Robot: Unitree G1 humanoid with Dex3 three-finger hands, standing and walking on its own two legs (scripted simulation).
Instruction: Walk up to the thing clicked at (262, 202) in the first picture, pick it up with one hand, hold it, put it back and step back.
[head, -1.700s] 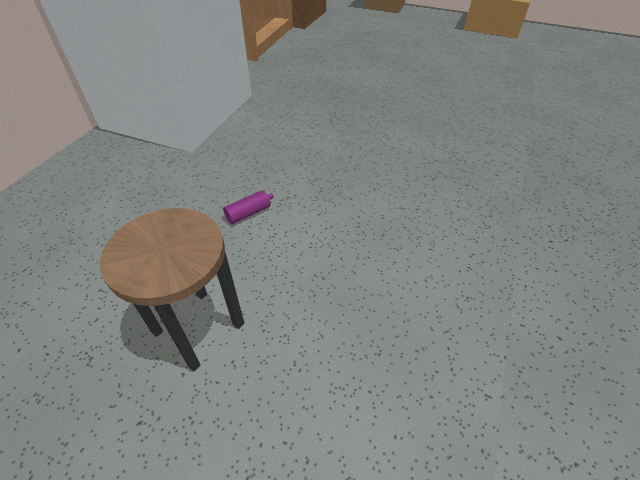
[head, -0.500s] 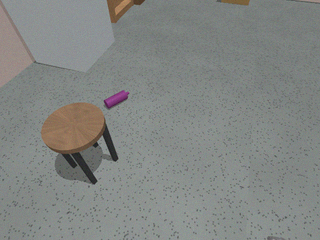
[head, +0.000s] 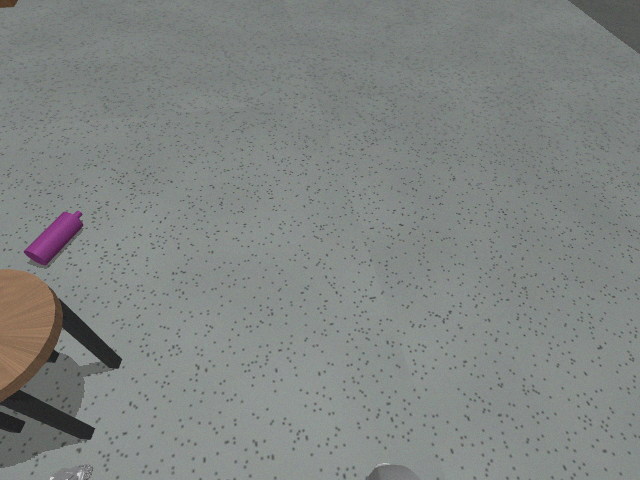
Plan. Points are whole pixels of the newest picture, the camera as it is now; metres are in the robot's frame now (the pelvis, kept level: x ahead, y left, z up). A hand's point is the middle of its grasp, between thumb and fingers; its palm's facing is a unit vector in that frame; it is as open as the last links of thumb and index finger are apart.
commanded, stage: walk up
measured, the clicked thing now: (58, 234) +1.03 +0.93 -0.73
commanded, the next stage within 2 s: stand in 1.78 s
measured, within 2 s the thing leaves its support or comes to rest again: neither
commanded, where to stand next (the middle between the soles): +0.08 -0.04 m, yaw -33 degrees
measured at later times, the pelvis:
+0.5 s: pelvis +0.04 -0.02 -0.02, yaw -17 degrees
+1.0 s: pelvis +0.02 -0.04 -0.02, yaw -29 degrees
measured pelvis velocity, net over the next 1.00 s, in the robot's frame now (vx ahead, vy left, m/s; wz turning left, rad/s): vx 0.02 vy -0.04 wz -0.51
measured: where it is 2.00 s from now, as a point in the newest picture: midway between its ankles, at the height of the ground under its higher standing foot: outside the picture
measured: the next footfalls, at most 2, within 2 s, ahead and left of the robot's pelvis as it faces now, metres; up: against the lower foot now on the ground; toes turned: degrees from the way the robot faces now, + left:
right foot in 0.10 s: +0.05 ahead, -0.14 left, +0.00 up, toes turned -5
left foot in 0.50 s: +0.16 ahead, +0.07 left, +0.00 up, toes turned -17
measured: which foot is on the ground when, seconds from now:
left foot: down 0.00-0.12, up 0.14-0.48, down 0.50-0.88, up 0.90-1.00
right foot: up 0.00-0.08, down 0.10-0.52, up 0.54-0.84, down 0.86-1.00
